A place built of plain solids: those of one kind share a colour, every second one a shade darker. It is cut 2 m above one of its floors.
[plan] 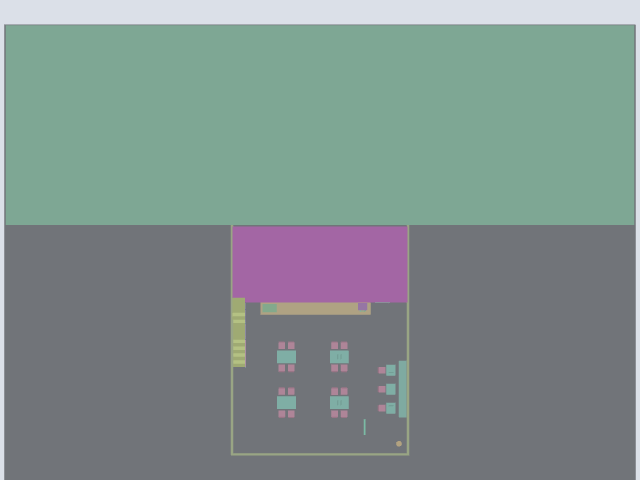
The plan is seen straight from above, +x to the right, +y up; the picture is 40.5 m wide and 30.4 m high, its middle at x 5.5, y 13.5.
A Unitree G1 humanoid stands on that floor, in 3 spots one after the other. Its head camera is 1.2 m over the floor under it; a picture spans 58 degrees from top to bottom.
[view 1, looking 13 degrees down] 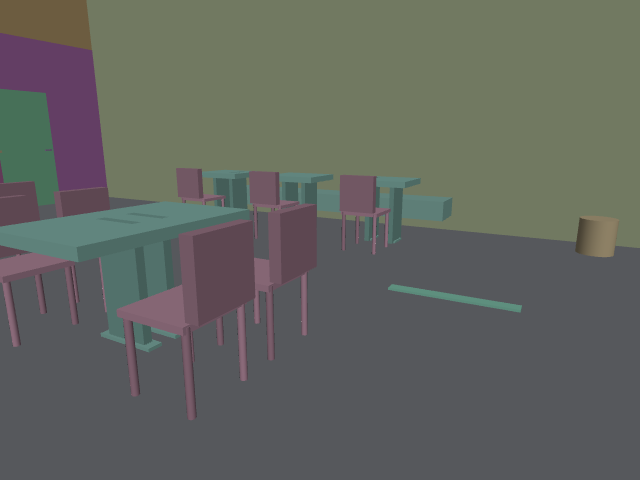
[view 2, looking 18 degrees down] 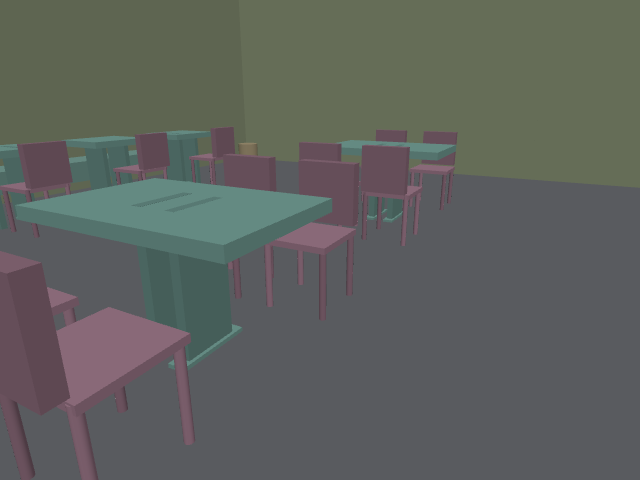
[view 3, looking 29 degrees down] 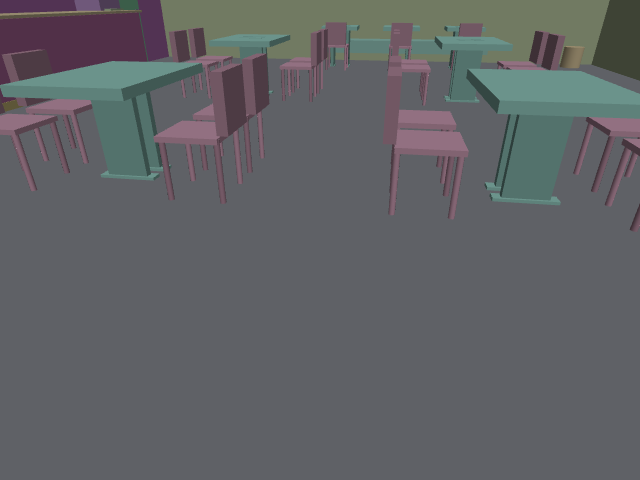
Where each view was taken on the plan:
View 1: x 5.05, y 1.00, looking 29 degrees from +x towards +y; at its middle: ground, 5.33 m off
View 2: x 5.22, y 7.53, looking -62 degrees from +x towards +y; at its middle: side_chair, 2.43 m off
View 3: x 0.38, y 4.15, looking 9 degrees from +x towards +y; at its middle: ground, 2.48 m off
